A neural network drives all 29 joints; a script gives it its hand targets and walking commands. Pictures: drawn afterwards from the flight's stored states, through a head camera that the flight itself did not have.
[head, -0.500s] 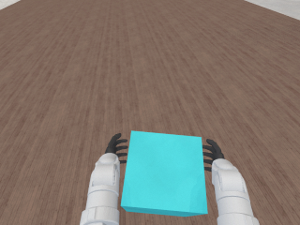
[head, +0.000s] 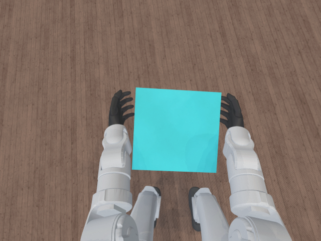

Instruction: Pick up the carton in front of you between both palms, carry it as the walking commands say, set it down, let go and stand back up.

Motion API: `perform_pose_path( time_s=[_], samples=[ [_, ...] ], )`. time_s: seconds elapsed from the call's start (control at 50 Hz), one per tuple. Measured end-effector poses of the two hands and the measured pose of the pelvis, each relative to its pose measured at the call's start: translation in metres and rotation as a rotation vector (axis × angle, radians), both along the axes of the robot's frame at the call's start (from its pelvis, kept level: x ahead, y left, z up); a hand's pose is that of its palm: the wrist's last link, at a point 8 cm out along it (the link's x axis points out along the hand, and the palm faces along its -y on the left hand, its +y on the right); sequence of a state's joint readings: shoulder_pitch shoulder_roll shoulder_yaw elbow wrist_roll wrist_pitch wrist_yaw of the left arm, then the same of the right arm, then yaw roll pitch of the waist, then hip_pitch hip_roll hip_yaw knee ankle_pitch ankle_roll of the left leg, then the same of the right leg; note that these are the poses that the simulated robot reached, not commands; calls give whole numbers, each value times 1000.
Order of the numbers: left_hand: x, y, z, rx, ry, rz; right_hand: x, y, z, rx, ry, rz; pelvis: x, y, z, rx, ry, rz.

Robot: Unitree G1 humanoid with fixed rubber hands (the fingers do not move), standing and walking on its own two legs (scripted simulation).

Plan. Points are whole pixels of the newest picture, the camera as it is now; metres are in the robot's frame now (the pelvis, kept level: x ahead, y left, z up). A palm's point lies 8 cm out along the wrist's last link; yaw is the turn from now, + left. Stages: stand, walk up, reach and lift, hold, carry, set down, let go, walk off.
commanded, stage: set down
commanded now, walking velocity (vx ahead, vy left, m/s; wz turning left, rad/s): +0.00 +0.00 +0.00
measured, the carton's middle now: (171, 127) +0.41 +0.03 -0.19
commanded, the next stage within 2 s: none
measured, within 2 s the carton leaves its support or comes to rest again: rests again in 1.78 s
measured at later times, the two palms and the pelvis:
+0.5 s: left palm (130, 122) +0.43 +0.16 -0.21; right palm (219, 119) +0.45 -0.13 -0.23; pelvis -0.02 +0.00 -0.14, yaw +1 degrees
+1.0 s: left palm (137, 127) +0.44 +0.17 -0.36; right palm (209, 119) +0.49 -0.13 -0.38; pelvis -0.05 -0.01 -0.25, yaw +3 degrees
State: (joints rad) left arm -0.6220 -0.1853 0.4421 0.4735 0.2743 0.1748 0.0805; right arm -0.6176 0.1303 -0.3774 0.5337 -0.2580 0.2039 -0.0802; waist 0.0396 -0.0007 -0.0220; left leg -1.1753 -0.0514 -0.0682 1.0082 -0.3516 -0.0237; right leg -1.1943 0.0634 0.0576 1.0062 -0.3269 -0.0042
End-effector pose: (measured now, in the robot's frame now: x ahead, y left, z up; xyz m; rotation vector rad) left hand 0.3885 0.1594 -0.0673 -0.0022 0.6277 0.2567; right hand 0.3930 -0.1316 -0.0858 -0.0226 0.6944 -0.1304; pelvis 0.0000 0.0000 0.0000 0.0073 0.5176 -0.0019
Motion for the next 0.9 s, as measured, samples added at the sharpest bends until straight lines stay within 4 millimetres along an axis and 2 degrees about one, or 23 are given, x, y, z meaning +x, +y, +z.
perform_pose_path(
  time_s=[0.16, 0.3, 0.58, 0.9],
  samples=[
    [18, 2, -31, -27, -17, 24, 22, 2, -34, 12, -7, 6, -5, 2, -43, -1, 131, 8],
    [26, 2, -69, -27, 12, 24, 36, 0, -67, -18, 18, 44, -10, 2, -78, 3, 202, 5],
    [42, 2, -164, -8, -3, 59, 62, 3, -166, -15, 4, 70, -26, -4, -159, 20, 297, 5],
    [54, 6, -262, -12, 38, 78, 87, 6, -262, -38, 36, 137, -44, -10, -227, 41, 315, 8]
  ],
)
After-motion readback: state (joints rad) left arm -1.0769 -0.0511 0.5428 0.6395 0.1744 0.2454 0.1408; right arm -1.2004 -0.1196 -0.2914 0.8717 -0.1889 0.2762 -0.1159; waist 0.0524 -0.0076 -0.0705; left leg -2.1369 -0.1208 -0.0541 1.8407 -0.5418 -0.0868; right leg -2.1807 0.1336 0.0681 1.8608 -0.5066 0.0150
